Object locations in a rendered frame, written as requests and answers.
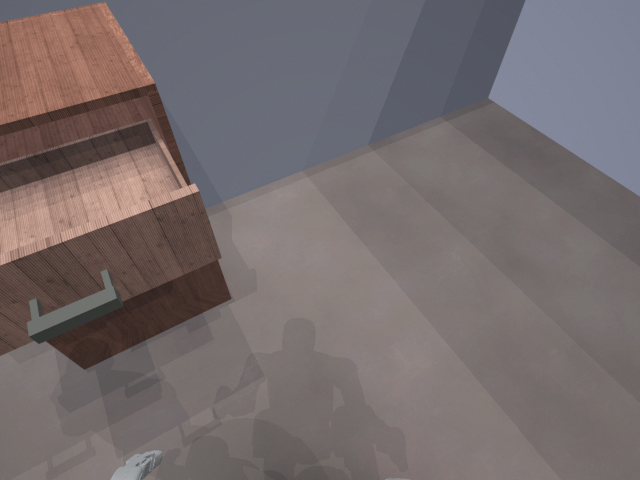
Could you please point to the drawer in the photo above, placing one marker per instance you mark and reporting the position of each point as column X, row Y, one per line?
column 115, row 200

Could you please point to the handle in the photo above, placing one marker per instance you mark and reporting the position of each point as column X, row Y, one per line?
column 42, row 328

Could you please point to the robot left hand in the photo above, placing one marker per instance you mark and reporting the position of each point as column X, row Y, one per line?
column 138, row 466

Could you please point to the cabinet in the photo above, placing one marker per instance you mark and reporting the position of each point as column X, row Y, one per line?
column 68, row 75

